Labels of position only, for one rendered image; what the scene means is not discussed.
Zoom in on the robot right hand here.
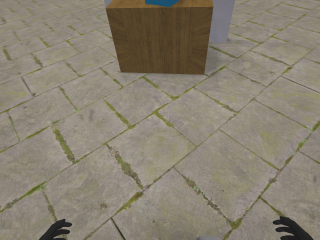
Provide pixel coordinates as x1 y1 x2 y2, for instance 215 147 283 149
273 216 314 240

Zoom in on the pedestal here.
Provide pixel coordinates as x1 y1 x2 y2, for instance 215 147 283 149
105 0 214 75

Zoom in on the robot left hand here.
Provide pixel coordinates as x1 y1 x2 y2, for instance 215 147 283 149
39 219 72 240

